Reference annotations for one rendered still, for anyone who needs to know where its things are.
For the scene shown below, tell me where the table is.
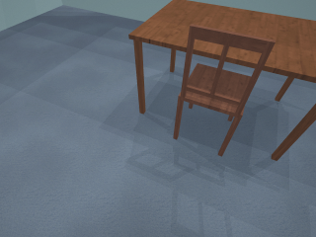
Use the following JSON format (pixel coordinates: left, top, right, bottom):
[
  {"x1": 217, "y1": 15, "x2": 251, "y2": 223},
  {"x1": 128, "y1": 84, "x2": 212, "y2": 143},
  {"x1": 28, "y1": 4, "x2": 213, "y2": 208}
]
[{"x1": 128, "y1": 0, "x2": 316, "y2": 161}]

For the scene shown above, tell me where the chair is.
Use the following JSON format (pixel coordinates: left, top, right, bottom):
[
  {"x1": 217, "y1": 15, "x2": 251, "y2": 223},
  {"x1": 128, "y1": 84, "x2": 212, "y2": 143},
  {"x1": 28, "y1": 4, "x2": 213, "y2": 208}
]
[{"x1": 173, "y1": 24, "x2": 276, "y2": 157}]

